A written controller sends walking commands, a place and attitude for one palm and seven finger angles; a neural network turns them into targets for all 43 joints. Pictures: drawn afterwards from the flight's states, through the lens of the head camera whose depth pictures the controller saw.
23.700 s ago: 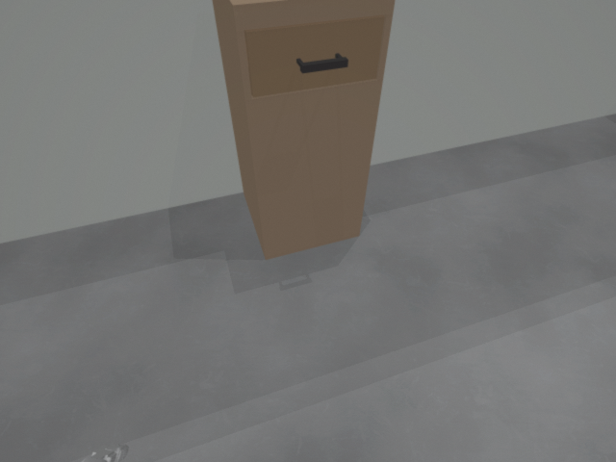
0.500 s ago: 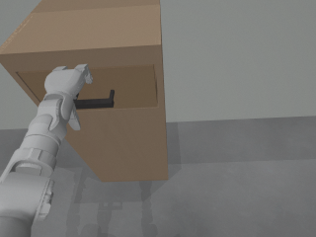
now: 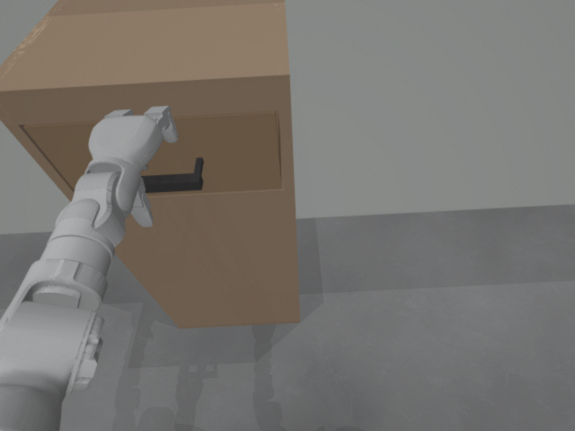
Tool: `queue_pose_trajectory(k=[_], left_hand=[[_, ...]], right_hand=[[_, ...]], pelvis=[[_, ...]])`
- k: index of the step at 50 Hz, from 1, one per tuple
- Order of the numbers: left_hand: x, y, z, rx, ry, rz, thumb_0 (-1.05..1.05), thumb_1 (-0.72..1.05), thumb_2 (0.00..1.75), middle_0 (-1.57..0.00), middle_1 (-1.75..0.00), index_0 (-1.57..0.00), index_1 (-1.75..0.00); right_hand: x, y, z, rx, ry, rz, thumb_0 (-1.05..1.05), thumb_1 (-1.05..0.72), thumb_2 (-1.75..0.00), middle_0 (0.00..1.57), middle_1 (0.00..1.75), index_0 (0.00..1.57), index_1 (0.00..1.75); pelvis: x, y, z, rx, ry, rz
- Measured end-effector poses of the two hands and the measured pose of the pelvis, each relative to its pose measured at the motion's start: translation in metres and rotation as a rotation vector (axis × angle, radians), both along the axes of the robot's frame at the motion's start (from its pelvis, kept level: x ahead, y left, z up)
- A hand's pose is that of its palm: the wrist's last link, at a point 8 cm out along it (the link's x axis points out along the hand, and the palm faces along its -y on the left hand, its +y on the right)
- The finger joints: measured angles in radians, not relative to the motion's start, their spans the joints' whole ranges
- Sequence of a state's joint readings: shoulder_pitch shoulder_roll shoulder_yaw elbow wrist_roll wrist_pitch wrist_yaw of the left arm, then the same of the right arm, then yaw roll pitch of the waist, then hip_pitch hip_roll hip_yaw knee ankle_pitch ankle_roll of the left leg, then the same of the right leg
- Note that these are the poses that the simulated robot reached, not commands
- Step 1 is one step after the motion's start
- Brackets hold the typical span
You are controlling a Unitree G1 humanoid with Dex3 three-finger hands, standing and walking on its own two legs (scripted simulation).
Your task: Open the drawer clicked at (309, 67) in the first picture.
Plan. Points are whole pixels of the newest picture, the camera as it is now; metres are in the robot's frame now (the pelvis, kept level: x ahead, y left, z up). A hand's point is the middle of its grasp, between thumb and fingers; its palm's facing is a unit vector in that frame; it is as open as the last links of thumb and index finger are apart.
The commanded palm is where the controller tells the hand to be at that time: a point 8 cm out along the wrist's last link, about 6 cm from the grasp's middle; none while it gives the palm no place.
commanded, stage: re-aim the fingers above the handle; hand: left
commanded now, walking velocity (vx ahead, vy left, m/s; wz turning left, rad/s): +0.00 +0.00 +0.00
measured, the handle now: (163, 174) +0.51 +0.21 +0.05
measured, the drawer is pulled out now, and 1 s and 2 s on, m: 0.00 0.00 0.00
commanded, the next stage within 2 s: lower the fingers behind the handle in 1.06 s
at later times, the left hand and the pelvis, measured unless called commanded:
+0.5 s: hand (141, 169) +0.46 +0.22 +0.11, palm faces +0.02 -0.03 -1.00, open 13.8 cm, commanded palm +0.44 +0.24 +0.17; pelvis +0.00 +0.01 +0.00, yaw +1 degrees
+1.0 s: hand (124, 184) +0.44 +0.24 +0.10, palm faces -0.07 -0.02 -1.00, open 13.8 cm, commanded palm +0.43 +0.24 +0.17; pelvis +0.01 +0.00 +0.00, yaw +1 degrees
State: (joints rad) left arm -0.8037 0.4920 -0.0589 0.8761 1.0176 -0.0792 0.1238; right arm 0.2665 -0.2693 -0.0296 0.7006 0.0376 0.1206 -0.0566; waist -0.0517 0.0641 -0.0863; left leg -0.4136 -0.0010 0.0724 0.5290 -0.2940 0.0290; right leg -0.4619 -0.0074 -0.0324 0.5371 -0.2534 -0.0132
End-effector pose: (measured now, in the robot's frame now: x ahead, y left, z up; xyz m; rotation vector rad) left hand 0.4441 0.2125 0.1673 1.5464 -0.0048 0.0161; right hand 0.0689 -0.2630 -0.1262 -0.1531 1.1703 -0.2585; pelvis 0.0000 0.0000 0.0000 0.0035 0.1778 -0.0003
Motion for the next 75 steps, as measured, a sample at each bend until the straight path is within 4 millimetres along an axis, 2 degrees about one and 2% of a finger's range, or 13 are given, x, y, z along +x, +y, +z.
queue_pose_trajectory(k=[4, 12, 17, 22, 33, 39, 47, 52, 56, 59, 63, 69, 75], left_hand=[[-0.001, 0.004, 0.002, 0.011, 0.010, 0.022, 0.00, -0.49, 0.30, -0.37, -1.22, -0.36, -1.24], [-0.010, 0.026, 0.001, 0.025, 0.040, 0.066, 0.00, -0.48, 0.30, -0.33, -1.21, -0.33, -1.21], [-0.016, 0.018, -0.003, 0.011, 0.046, 0.003, 0.00, -0.49, 0.30, -0.32, -1.20, -0.32, -1.20], [-0.009, 0.007, -0.005, -0.009, 0.021, -0.041, 0.00, -0.49, 0.30, -0.32, -1.20, -0.32, -1.20], [-0.001, 0.004, 0.002, -0.009, -0.009, -0.001, 0.00, -0.48, 0.30, -0.38, -1.24, -0.36, -1.24], [-0.003, 0.015, 0.004, 0.004, 0.011, 0.054, 0.00, -0.48, 0.30, -0.35, -1.22, -0.36, -1.23], [-0.018, 0.032, -0.003, 0.010, 0.063, 0.065, 0.00, -0.48, 0.30, -0.32, -1.21, -0.33, -1.21], [-0.019, 0.021, -0.011, 0.000, 0.074, -0.014, 0.00, -0.49, 0.30, -0.32, -1.20, -0.32, -1.20], [-0.011, 0.007, -0.006, -0.012, 0.022, -0.070, 0.00, -0.49, 0.30, -0.32, -1.20, -0.32, -1.20], [-0.003, 0.006, 0.000, -0.024, -0.016, -0.061, 0.00, -0.49, 0.30, -0.36, -1.23, -0.32, -1.20], [-0.001, 0.004, 0.002, -0.025, -0.034, -0.035, 0.00, -0.48, 0.30, -0.41, -1.26, -0.35, -1.23], [-0.001, -0.001, 0.002, -0.003, -0.022, 0.017, 0.00, -0.49, 0.30, -0.38, -1.24, -0.36, -1.26], [-0.001, 0.004, -0.005, 0.023, 0.033, 0.054, 0.00, -0.49, 0.30, -0.35, -1.22, -0.33, -1.25]], right_hand=[[-0.001, 0.003, 0.001, 0.006, -0.013, -0.008, 0.01, -0.91, -0.90, 0.20, 0.30, 0.20, 0.30], [-0.004, 0.000, 0.002, -0.005, -0.005, 0.001, 0.01, -0.91, -0.90, 0.20, 0.30, 0.20, 0.30], [0.000, -0.004, 0.004, -0.023, 0.008, 0.021, 0.01, -0.91, -0.90, 0.20, 0.30, 0.20, 0.30], [0.008, -0.004, 0.006, -0.035, -0.004, 0.027, 0.01, -0.91, -0.90, 0.20, 0.30, 0.20, 0.30], [0.017, 0.011, 0.000, 0.021, -0.021, 0.025, 0.01, -0.91, -0.90, 0.20, 0.30, 0.20, 0.30], [0.019, 0.014, 0.001, 0.031, -0.033, 0.021, 0.01, -0.91, -0.90, 0.20, 0.30, 0.20, 0.30], [0.020, 0.003, 0.006, -0.004, -0.025, 0.035, 0.01, -0.91, -0.90, 0.20, 0.30, 0.20, 0.30], [0.023, -0.004, 0.009, -0.039, -0.019, 0.050, 0.01, -0.91, -0.90, 0.20, 0.30, 0.20, 0.30], [0.024, -0.005, 0.009, -0.049, -0.023, 0.048, 0.01, -0.91, -0.90, 0.20, 0.30, 0.20, 0.30], [0.021, -0.002, 0.008, -0.041, -0.023, 0.038, 0.01, -0.91, -0.90, 0.20, 0.30, 0.20, 0.30], [0.015, 0.006, 0.002, -0.008, -0.009, 0.038, 0.01, -0.91, -0.90, 0.20, 0.30, 0.20, 0.30], [0.005, 0.015, -0.003, 0.032, -0.001, 0.024, 0.01, -0.91, -0.90, 0.20, 0.30, 0.20, 0.30], [-0.008, 0.010, -0.001, 0.018, -0.004, 0.005, 0.01, -0.91, -0.90, 0.20, 0.30, 0.20, 0.30]], pelvis=[[-0.002, 0.000, 0.000, 0.001, -0.004, -0.006], [-0.001, 0.000, 0.001, -0.001, -0.009, 0.002], [0.001, 0.002, 0.001, -0.005, -0.015, 0.017], [0.002, 0.004, 0.000, -0.006, -0.010, 0.019], [0.006, 0.007, 0.001, -0.004, -0.002, 0.002], [0.006, 0.004, 0.002, -0.002, -0.009, -0.003], [0.007, 0.002, 0.002, -0.005, -0.020, 0.011], [0.005, 0.003, 0.001, -0.008, -0.020, 0.028], [0.004, 0.004, 0.000, -0.009, -0.011, 0.028], [0.004, 0.005, -0.001, -0.008, -0.001, 0.019], [0.003, 0.006, -0.001, -0.006, 0.007, 0.012], [-0.001, 0.005, -0.001, -0.002, 0.005, 0.001], [-0.007, 0.001, -0.001, 0.000, 0.002, -0.001]])
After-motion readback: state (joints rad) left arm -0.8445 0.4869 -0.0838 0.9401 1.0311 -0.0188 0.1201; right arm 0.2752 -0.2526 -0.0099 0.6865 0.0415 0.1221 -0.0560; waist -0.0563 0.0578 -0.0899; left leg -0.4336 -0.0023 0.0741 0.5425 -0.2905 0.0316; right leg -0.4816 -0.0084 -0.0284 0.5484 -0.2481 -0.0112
